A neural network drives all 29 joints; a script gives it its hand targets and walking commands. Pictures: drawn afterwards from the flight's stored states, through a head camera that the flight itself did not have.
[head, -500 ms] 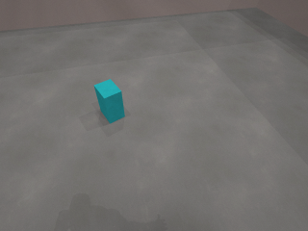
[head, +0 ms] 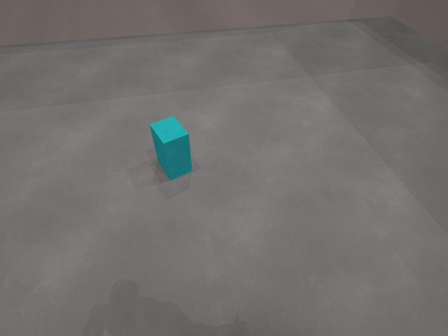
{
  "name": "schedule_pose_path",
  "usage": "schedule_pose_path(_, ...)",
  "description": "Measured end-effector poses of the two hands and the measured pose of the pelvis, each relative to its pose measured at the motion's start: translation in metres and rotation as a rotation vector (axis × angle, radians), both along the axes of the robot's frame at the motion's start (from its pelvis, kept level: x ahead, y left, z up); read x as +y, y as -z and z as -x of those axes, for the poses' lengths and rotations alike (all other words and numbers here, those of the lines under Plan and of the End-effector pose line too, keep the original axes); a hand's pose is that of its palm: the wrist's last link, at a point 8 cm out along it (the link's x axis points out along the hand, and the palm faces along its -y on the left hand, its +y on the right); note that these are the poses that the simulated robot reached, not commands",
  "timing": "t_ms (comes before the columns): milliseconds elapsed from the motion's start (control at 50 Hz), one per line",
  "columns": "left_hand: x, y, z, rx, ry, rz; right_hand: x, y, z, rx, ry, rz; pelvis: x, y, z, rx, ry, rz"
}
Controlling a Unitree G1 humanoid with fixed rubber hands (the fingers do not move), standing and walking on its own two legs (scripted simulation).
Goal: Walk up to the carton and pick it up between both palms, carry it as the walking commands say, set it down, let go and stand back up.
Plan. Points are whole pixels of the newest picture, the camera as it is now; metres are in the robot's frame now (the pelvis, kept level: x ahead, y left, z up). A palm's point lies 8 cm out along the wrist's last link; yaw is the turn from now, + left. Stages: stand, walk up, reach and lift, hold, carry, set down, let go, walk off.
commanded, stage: walk up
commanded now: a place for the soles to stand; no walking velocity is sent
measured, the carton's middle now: (172, 148) +1.18 +0.26 -0.63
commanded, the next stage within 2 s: none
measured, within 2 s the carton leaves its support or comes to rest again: neither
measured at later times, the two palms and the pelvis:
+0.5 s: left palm out of the picture +0.16 +0.37 -0.12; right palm (348, 312) +0.20 -0.26 -0.14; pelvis +0.13 +0.05 -0.03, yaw +7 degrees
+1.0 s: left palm (27, 275) +0.29 +0.43 -0.14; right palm (302, 209) +0.43 -0.21 -0.11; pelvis +0.30 +0.11 -0.03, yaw +12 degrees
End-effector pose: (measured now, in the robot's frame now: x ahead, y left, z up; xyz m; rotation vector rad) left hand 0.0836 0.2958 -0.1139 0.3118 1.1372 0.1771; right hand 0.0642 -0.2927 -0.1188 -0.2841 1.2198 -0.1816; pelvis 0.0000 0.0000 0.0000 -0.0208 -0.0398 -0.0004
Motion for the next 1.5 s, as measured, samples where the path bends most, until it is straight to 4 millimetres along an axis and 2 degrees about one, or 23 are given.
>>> schedule_pose_path(100, 0.037, -0.001, 0.014, -0.041, -0.063, -0.037, 0.002, -0.003, -0.027, 0.005, -0.070, 0.020, 0.015, 0.008, -0.015, -0.006, -0.058, 0.023)
schedule_pose_path(200, 0.080, 0.015, 0.019, 0.014, -0.109, -0.066, 0.010, -0.006, -0.059, -0.056, -0.105, 0.075, 0.037, 0.023, -0.040, -0.019, -0.095, -0.012)
schedule_pose_path(300, 0.091, 0.015, -0.008, 0.023, -0.106, -0.055, 0.019, -0.005, -0.071, -0.054, -0.091, 0.087, 0.047, 0.024, -0.061, -0.022, -0.120, -0.057)
schedule_pose_path(380, 0.087, 0.010, -0.038, 0.009, -0.080, -0.048, 0.026, 0.002, -0.087, -0.046, -0.103, 0.068, 0.051, 0.024, -0.084, -0.021, -0.124, -0.072)
schedule_pose_path(440, 0.082, 0.006, -0.059, 0.001, -0.066, -0.053, 0.029, 0.012, -0.107, -0.054, -0.110, 0.044, 0.052, 0.027, -0.105, -0.021, -0.117, -0.077)
schedule_pose_path(520, 0.079, 0.002, -0.085, -0.045, -0.081, -0.081, 0.033, 0.030, -0.146, -0.063, -0.139, 0.016, 0.049, 0.035, -0.138, -0.021, -0.138, -0.031)
schedule_pose_path(580, 0.082, -0.001, -0.093, -0.088, -0.134, -0.087, 0.046, 0.034, -0.183, -0.054, -0.188, 0.003, 0.051, 0.035, -0.157, -0.017, -0.166, -0.011)
schedule_pose_path(720, 0.095, -0.003, -0.088, -0.026, -0.224, -0.071, 0.082, 0.010, -0.280, -0.114, -0.308, -0.004, 0.070, 0.022, -0.201, -0.008, -0.217, -0.002)
schedule_pose_path(760, 0.105, 0.002, -0.089, 0.003, -0.244, -0.057, 0.091, 0.001, -0.306, -0.137, -0.334, 0.012, 0.078, 0.022, -0.216, -0.002, -0.229, -0.007)
schedule_pose_path(820, 0.120, 0.019, -0.098, 0.045, -0.258, -0.046, 0.096, -0.005, -0.339, -0.192, -0.353, 0.069, 0.093, 0.032, -0.237, 0.004, -0.227, -0.030)
schedule_pose_path(880, 0.129, 0.028, -0.123, 0.076, -0.247, -0.038, 0.095, -0.010, -0.355, -0.219, -0.320, 0.109, 0.100, 0.035, -0.255, -0.001, -0.227, -0.054)
schedule_pose_path(980, 0.136, 0.029, -0.189, 0.034, -0.185, -0.023, 0.089, -0.012, -0.367, -0.189, -0.276, 0.132, 0.105, 0.034, -0.290, 0.000, -0.207, -0.070)
schedule_pose_path(1080, 0.136, 0.022, -0.265, -0.043, -0.123, -0.036, 0.079, 0.003, -0.380, -0.141, -0.244, 0.122, 0.103, 0.039, -0.332, -0.007, -0.197, -0.048)
schedule_pose_path(1140, 0.140, 0.017, -0.301, -0.115, -0.122, -0.058, 0.080, 0.017, -0.396, -0.098, -0.234, 0.111, 0.102, 0.045, -0.357, -0.003, -0.216, -0.003)
schedule_pose_path(1220, 0.147, 0.013, -0.324, -0.149, -0.165, -0.064, 0.098, 0.021, -0.429, -0.075, -0.262, 0.093, 0.110, 0.043, -0.381, -0.003, -0.237, 0.009)
schedule_pose_path(1280, 0.155, 0.015, -0.328, -0.121, -0.182, -0.057, 0.116, 0.017, -0.459, -0.098, -0.291, 0.080, 0.120, 0.040, -0.398, 0.002, -0.245, 0.007)
schedule_pose_path(1340, 0.168, 0.027, -0.332, -0.062, -0.195, -0.050, 0.129, 0.014, -0.485, -0.155, -0.305, 0.090, 0.132, 0.046, -0.417, 0.005, -0.235, -0.023)
schedule_pose_path(1400, 0.174, 0.034, -0.347, -0.002, -0.204, -0.047, 0.129, 0.011, -0.495, -0.170, -0.276, 0.115, 0.139, 0.047, -0.436, 0.006, -0.229, -0.043)
schedule_pose_path(1500, 0.177, 0.032, -0.401, -0.024, -0.164, -0.038, 0.119, 0.003, -0.499, -0.116, -0.235, 0.152, 0.139, 0.042, -0.466, 0.002, -0.210, -0.060)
